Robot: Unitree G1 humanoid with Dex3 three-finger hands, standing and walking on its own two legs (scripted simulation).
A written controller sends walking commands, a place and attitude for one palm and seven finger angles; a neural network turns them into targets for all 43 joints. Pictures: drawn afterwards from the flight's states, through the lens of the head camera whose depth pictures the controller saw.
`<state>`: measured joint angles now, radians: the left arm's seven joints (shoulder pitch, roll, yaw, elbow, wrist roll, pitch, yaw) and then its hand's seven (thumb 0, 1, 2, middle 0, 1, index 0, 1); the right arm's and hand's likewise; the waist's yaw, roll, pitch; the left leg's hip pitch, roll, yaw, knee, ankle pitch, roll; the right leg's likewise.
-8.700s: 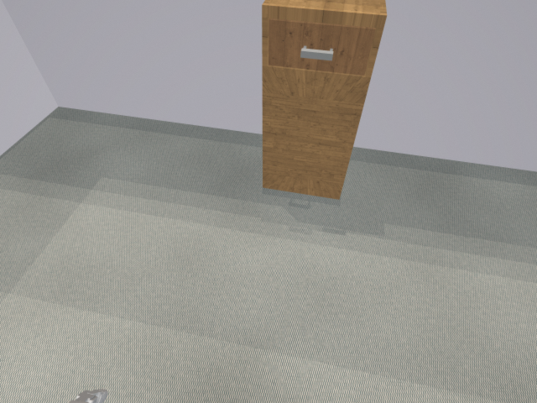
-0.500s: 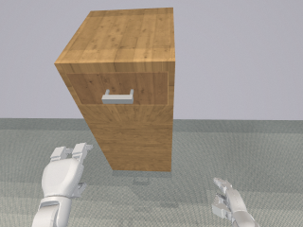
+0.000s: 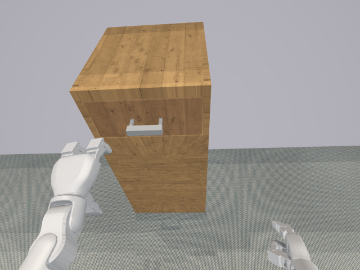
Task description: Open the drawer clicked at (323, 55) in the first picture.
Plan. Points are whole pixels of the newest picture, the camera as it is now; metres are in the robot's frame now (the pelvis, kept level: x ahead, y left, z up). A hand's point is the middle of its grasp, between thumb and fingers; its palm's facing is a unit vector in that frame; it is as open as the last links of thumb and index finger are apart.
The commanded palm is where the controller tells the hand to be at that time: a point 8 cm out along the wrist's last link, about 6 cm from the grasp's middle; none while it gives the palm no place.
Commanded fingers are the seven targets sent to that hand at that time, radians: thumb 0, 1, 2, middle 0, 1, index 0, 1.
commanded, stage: raise the hand with hooked fingers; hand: left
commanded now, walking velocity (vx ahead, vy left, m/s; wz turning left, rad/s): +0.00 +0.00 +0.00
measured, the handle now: (145, 125) +0.52 +0.18 -0.01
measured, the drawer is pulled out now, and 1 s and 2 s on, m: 0.00 0.00 0.00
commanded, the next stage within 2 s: move the hooked fingers above the handle in 0.64 s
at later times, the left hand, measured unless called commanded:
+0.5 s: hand (81, 167) +0.29 +0.25 +0.10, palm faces +0.03 -0.10 -0.99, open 13.9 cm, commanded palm +0.26 +0.26 +0.16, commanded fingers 0.00 -0.50 0.30 -0.30 -1.20 -0.30 -1.20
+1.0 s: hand (96, 163) +0.31 +0.23 +0.09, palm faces +0.03 -0.08 -1.00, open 13.9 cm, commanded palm +0.29 +0.23 +0.15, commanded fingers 0.00 -0.50 0.30 -0.30 -1.20 -0.30 -1.20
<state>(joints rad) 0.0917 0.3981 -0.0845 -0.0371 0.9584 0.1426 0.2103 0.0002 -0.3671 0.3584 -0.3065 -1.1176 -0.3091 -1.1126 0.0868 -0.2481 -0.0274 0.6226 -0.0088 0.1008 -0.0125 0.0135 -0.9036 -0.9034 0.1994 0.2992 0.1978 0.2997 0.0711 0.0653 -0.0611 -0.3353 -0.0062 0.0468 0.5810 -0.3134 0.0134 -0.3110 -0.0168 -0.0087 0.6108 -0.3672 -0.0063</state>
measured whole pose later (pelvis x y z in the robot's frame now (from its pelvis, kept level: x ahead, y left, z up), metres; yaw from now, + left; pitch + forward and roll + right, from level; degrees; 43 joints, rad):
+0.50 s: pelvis -0.01 +0.01 +0.01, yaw +1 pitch +2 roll +0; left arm -0.09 0.47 -0.06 0.04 0.91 0.05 0.03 0.00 -0.49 0.30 -0.31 -1.20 -0.32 -1.20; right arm 0.15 -0.25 0.00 0.64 0.01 0.12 0.00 0.01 -0.90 -0.90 0.20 0.30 0.20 0.30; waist 0.08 0.08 -0.01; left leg -0.27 -0.02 0.04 0.47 -0.24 0.03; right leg -0.24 -0.03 -0.02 0.48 -0.28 0.01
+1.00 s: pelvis -0.01 -0.01 +0.01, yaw +1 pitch +2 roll +1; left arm -0.20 0.44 -0.12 0.18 0.94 0.05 0.08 0.00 -0.49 0.30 -0.32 -1.20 -0.32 -1.20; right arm 0.11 -0.25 0.00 0.65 0.02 0.09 -0.03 0.01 -0.90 -0.90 0.20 0.30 0.20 0.30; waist 0.08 0.07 -0.03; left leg -0.29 0.00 0.02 0.48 -0.24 0.01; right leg -0.25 -0.01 -0.04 0.51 -0.30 -0.02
